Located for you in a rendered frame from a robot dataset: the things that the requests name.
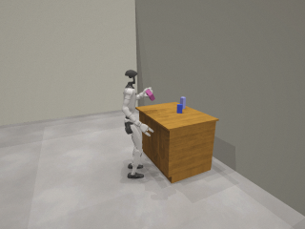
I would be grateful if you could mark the sponge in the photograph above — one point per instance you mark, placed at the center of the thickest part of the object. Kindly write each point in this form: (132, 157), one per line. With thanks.
(150, 95)

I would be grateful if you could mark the robot right forearm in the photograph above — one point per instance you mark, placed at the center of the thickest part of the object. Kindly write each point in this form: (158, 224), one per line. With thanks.
(129, 115)

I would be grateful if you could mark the robot right hand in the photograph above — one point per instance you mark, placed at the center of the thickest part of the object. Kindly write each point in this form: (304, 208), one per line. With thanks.
(144, 128)

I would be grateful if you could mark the robot left hand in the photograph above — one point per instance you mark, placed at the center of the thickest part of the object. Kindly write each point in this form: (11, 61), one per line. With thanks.
(144, 92)

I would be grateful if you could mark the table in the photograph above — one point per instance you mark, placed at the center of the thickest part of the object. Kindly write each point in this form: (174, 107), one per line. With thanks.
(181, 145)

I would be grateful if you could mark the right robot shin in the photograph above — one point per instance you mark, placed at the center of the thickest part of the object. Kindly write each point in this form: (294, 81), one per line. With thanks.
(136, 160)

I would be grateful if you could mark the robot left forearm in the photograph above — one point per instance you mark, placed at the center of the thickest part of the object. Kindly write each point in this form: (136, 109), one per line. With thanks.
(139, 96)

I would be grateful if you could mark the left robot thigh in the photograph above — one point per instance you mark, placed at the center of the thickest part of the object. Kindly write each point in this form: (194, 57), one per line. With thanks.
(138, 129)

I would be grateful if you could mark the right robot upper arm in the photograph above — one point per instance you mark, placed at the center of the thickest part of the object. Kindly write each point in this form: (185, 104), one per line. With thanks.
(127, 99)

